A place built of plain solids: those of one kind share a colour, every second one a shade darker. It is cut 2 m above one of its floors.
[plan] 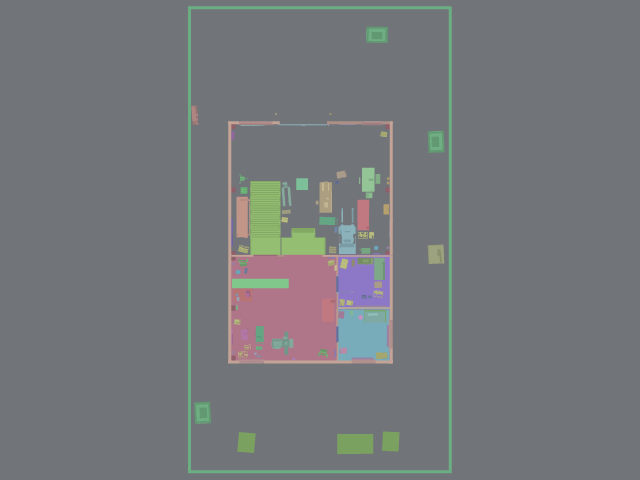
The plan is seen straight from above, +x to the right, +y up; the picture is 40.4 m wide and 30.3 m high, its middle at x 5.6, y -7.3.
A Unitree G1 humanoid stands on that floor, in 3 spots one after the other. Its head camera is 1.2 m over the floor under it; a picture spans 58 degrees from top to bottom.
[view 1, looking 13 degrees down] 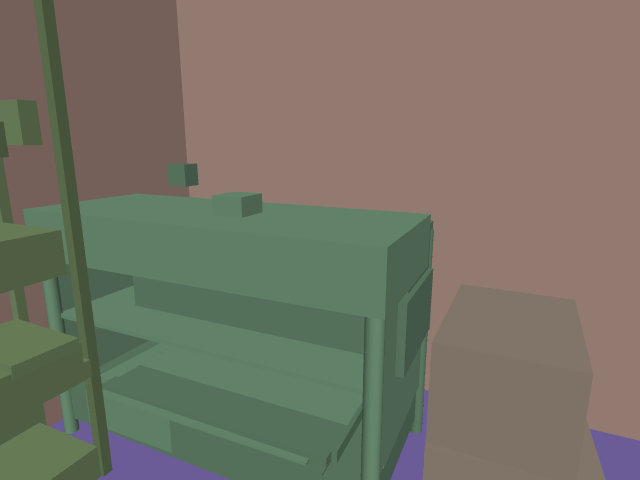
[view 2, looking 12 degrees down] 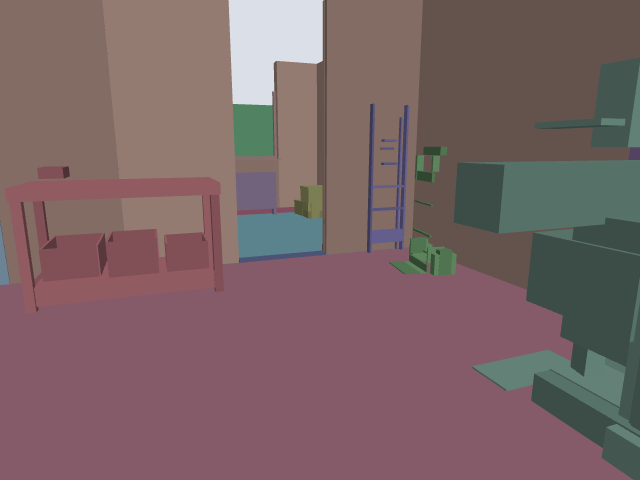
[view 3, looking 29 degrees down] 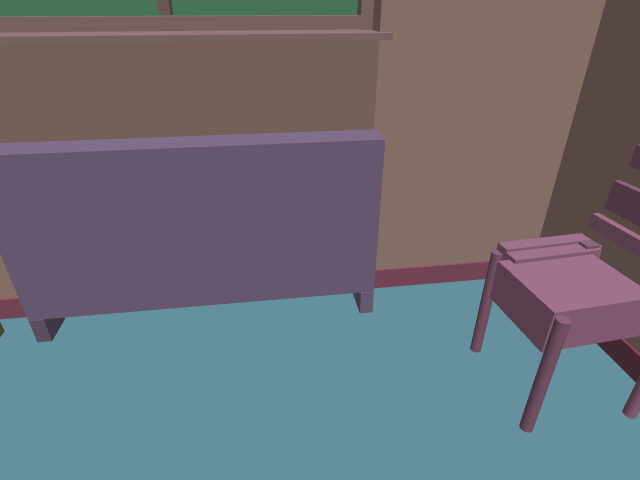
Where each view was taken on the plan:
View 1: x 8.05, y -10.10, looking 25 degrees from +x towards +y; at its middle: packing_desk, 1.11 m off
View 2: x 2.15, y -11.95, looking -21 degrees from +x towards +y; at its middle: raised_floor_office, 5.77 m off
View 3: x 8.05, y -13.25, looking -98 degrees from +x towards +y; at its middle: radiator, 1.69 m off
